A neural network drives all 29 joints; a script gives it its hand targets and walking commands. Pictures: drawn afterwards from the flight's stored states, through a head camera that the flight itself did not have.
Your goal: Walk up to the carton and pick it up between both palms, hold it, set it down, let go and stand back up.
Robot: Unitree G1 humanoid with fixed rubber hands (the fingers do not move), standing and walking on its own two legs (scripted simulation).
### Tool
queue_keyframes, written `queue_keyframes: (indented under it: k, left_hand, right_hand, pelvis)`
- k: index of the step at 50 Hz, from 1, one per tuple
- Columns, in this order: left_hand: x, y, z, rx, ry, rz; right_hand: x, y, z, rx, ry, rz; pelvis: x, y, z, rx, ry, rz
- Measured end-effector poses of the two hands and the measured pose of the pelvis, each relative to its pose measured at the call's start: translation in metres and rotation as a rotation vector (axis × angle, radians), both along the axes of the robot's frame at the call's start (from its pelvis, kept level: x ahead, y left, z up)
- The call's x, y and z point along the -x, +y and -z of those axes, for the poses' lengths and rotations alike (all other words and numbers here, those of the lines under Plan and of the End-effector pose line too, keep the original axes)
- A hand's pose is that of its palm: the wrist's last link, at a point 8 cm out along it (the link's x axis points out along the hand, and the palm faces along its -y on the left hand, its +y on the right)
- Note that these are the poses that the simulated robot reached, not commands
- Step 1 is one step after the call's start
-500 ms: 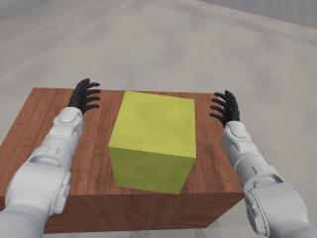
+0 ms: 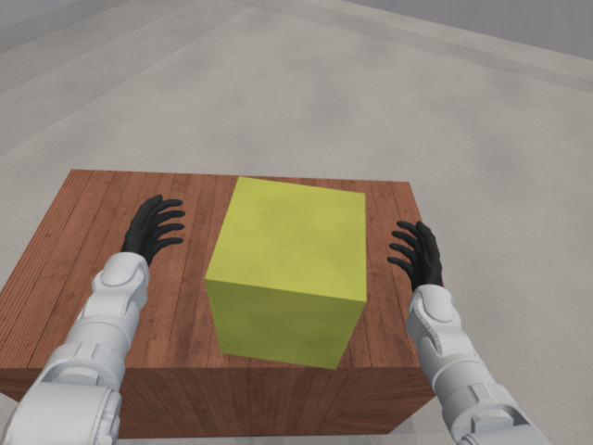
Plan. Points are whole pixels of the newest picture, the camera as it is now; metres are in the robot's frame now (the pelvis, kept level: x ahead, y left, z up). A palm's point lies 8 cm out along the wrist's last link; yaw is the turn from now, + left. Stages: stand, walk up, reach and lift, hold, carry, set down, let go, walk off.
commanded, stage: set down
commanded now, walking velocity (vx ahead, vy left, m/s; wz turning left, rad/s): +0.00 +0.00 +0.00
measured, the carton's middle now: (289, 277) +0.41 +0.01 -0.06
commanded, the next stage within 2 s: let go in 2.00 s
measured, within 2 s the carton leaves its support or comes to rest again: neither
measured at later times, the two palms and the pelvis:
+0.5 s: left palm (125, 311) +0.31 +0.24 +0.00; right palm (420, 328) +0.29 -0.17 +0.00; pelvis +0.00 +0.00 +0.00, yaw +0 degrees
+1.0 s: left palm (116, 414) +0.19 +0.23 -0.06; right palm (426, 421) +0.19 -0.18 -0.06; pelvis +0.00 +0.00 -0.01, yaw +0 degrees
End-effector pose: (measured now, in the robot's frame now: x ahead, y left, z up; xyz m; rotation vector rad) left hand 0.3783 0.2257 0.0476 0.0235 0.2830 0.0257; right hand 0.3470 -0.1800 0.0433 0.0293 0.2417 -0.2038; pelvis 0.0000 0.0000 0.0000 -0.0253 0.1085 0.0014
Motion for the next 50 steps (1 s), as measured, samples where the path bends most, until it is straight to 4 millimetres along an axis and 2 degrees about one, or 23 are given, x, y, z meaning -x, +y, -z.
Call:
queue_keyframes:
  k: [15,31,42,50]
  left_hand:
    - [0.044,0.006,0.033,0.005,0.024,-0.012]
    - [0.09,0.015,0.053,-0.013,0.013,-0.024]
    - [0.124,0.015,0.075,-0.023,0.035,-0.02]
    - [0.185,0.009,0.111,-0.012,0.157,-0.009]
  right_hand:
    - [0.035,0.007,0.027,-0.018,0.01,0.003]
    - [0.072,0.006,0.051,-0.02,0.025,0.014]
    - [0.103,0.004,0.072,-0.018,0.056,0.018]
    - [0.161,0.001,0.105,0.011,0.174,0.023]
  pelvis:
    - [0.002,0.002,0.001,0.001,-0.035,0.006]
    - [0.005,0.001,0.003,0.001,-0.08,-0.001]
    - [0.007,0.0,0.006,0.0,-0.102,-0.004]
    - [0.005,0.001,0.007,0.001,-0.14,0.002]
